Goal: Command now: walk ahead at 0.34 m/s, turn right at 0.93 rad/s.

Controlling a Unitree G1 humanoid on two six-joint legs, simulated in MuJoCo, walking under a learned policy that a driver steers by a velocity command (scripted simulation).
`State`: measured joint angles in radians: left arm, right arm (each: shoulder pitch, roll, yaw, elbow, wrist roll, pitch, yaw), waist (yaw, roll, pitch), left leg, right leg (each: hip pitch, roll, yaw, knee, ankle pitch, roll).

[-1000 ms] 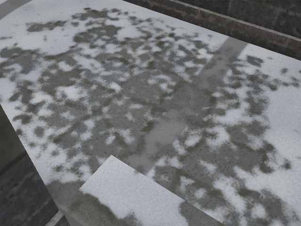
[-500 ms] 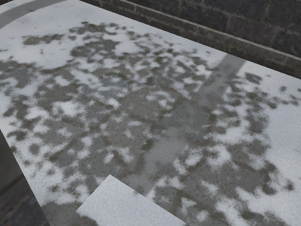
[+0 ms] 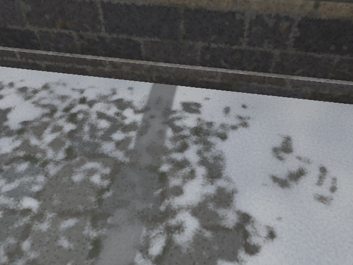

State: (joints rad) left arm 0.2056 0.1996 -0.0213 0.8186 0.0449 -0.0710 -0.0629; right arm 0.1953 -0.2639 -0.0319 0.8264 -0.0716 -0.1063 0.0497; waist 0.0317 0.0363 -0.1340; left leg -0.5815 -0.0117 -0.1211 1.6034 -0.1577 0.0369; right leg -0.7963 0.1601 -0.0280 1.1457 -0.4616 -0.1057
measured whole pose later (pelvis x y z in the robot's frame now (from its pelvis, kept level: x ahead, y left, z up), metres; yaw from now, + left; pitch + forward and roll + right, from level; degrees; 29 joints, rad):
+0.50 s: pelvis +0.28 +0.06 +0.09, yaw -26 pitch +3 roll +0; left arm 0.18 0.36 0.10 0.72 0.04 -0.07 -0.06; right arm 0.32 -0.27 -0.04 0.76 -0.04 -0.10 -0.03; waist -0.04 -0.06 -0.07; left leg -0.24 0.01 0.08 0.53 -0.34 0.02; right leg -0.63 0.03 0.04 1.36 -0.24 -0.07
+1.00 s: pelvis +0.48 -0.01 +0.08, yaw -34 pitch +3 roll +0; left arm 0.15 0.22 0.04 0.78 0.03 -0.02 -0.02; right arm 0.19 -0.27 -0.04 0.71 0.01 0.00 -0.07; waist 0.00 0.00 0.02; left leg -0.55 0.07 -0.10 1.05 -0.48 -0.06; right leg -0.48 0.09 0.01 0.48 -0.06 -0.08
